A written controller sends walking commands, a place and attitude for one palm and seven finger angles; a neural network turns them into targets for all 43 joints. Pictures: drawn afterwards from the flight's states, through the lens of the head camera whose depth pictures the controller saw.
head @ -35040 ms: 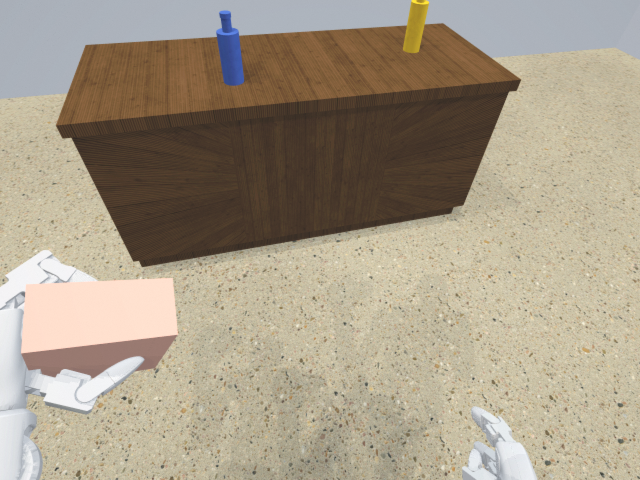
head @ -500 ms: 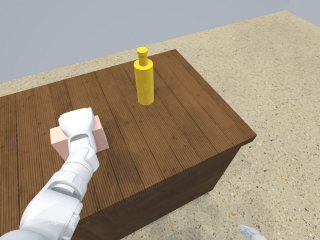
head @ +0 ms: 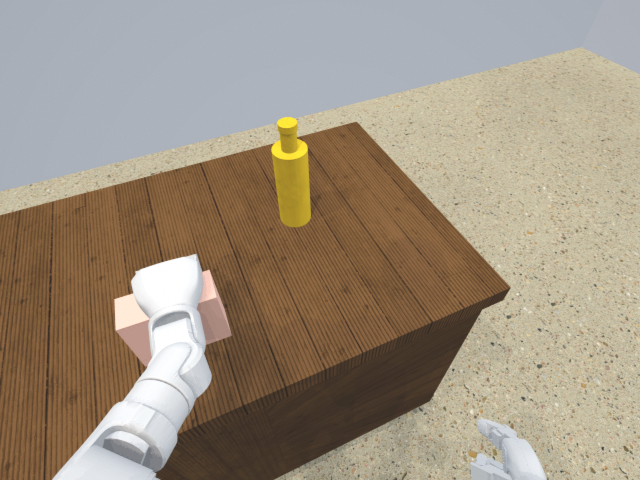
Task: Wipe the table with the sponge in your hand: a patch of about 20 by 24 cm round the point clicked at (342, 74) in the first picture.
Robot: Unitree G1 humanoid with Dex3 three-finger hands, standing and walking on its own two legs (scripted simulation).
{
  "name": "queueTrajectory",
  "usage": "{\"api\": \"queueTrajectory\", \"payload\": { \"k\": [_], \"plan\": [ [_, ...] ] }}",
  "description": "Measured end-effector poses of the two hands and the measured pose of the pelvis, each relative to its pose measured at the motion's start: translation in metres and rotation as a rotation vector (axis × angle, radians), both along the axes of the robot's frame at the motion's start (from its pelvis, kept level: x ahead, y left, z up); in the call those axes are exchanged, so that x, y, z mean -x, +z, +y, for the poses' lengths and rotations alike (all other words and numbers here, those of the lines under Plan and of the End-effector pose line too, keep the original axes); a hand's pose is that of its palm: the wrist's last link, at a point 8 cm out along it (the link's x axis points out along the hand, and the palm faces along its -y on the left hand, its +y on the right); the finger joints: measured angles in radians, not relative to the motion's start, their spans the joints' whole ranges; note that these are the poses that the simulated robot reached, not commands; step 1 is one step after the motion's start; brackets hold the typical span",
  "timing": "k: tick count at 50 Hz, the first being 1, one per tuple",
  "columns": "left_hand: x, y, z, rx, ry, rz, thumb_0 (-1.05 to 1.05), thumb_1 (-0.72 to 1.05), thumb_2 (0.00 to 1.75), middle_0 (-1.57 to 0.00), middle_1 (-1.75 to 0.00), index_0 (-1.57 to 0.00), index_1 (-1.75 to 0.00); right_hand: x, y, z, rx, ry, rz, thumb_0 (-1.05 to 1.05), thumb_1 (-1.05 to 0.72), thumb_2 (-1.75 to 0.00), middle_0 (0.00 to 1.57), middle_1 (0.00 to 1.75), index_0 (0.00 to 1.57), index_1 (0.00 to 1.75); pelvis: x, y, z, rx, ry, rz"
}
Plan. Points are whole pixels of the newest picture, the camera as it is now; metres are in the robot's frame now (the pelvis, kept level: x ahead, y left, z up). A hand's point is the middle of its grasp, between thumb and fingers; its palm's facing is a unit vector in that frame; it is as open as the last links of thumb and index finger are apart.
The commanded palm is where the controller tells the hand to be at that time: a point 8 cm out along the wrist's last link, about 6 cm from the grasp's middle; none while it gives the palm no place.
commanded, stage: wipe back along the third lane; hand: left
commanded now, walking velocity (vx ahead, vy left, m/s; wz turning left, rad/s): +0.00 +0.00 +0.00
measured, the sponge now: (180, 324) +0.33 +0.25 -0.04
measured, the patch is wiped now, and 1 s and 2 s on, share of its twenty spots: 1.00 1.00 1.00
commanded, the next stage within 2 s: slide back across to the middle lane in 0.70 s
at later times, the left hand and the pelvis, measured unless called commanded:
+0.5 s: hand (183, 342) +0.29 +0.22 -0.01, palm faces -0.07 -0.03 -1.00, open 9.5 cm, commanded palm +0.25 +0.19 +0.02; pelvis -0.02 -0.01 +0.00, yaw +0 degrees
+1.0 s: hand (182, 360) +0.26 +0.21 +0.00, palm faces -0.04 -0.08 -1.00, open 9.5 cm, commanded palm +0.22 +0.21 +0.04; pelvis -0.02 -0.02 +0.00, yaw -1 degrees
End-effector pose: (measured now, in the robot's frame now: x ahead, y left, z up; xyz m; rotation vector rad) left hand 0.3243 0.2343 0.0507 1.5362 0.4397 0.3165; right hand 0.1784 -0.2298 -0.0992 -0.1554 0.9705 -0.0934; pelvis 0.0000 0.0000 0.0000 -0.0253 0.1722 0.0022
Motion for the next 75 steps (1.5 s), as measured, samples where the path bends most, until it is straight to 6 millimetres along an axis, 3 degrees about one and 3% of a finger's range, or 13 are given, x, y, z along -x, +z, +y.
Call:
{"api": "queueTrajectory", "payload": {
  "k": [18, 41, 52, 60, 75],
  "plan": [
    [0.044, 0.0, -0.015, 0.011, -0.007, -0.009, 0.02, -0.44, 1.1, -0.74, -1.45, -0.75, -1.46, 0.001, 0.009, -0.008, -0.016, -0.003, -0.075, 0.01, -0.91, -0.9, 0.2, 0.3, 0.2, 0.3, 0.013, 0.002, -0.009, -0.013, -0.01, -0.052],
    [0.073, -0.001, -0.036, 0.02, -0.018, -0.022, 0.02, -0.44, 1.1, -0.74, -1.45, -0.75, -1.46, -0.017, 0.017, -0.001, -0.06, 0.046, -0.143, 0.01, -0.91, -0.9, 0.2, 0.3, 0.2, 0.3, 0.019, 0.001, -0.02, -0.024, -0.011, -0.084],
    [0.086, 0.005, -0.024, 0.061, 0.026, -0.027, 0.02, -0.45, 1.1, -0.76, -1.44, -0.76, -1.44, -0.018, 0.025, -0.015, -0.044, 0.018, -0.175, 0.01, -0.91, -0.9, 0.2, 0.3, 0.2, 0.3, 0.016, 0.003, -0.025, -0.028, -0.028, -0.107],
    [0.101, 0.005, -0.001, 0.061, 0.066, 0.009, 0.01, -0.45, 1.09, -0.76, -1.43, -0.77, -1.43, -0.016, 0.028, -0.023, -0.003, 0.016, -0.185, 0.01, -0.91, -0.9, 0.2, 0.3, 0.2, 0.3, 0.018, 0.005, -0.028, -0.027, -0.022, -0.13],
    [0.111, 0.003, 0.024, 0.057, 0.029, 0.02, 0.0, -0.46, 1.09, -0.78, -1.41, -0.78, -1.42, 0.0, 0.015, -0.024, 0.006, -0.003, -0.158, 0.01, -0.91, -0.9, 0.2, 0.3, 0.2, 0.3, 0.018, 0.005, -0.025, -0.022, -0.025, -0.109]
  ]
}}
